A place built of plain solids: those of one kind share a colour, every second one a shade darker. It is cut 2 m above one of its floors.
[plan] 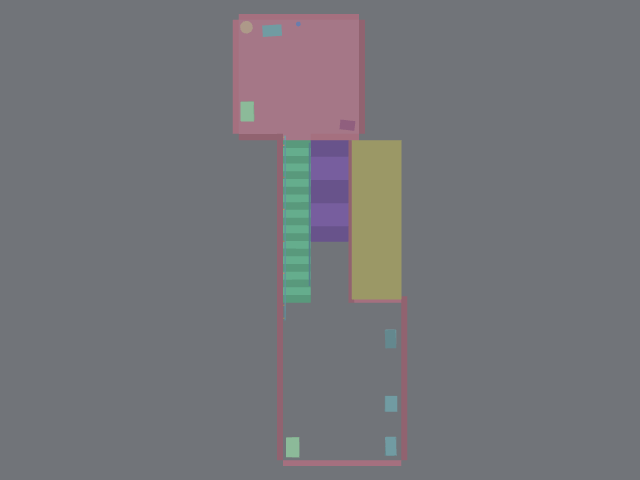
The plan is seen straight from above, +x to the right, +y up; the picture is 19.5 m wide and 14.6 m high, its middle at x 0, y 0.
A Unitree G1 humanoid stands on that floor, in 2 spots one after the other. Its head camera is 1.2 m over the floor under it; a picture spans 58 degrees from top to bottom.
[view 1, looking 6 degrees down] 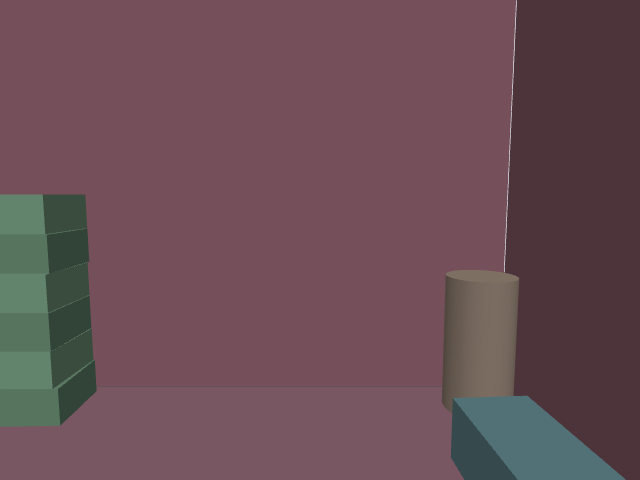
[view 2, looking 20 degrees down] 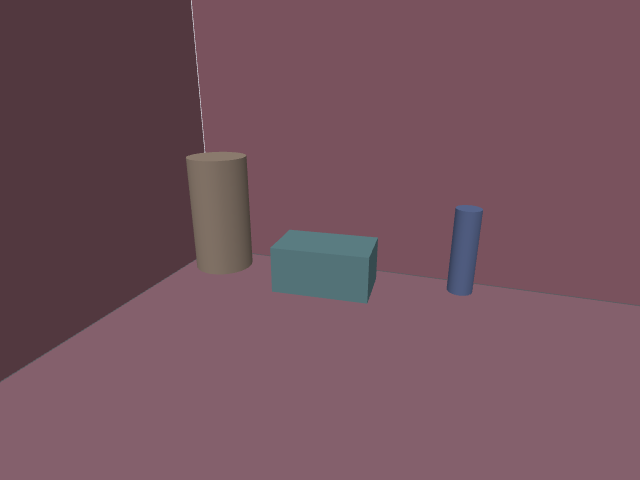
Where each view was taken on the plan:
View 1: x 0.13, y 5.58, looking -180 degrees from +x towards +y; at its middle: wall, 2.62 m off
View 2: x -0.69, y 4.03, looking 109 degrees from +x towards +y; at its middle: carton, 2.67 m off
